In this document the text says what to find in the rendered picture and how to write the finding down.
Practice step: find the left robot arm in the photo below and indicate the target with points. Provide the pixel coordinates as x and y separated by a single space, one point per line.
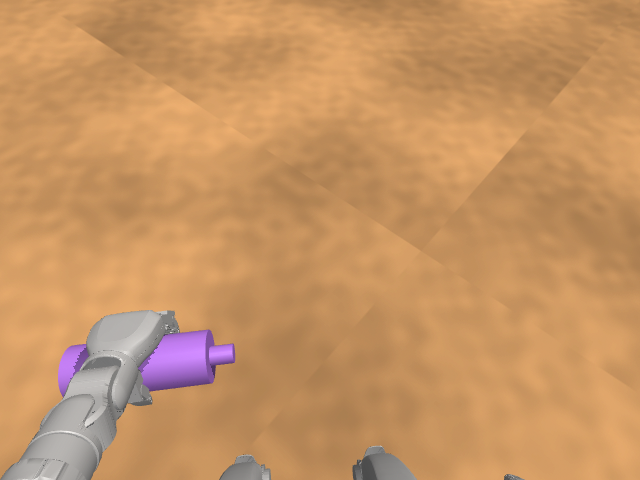
75 432

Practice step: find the bottle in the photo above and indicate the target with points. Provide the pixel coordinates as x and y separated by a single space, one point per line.
180 360

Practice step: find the left robot hand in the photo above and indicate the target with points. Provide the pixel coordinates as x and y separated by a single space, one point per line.
135 334

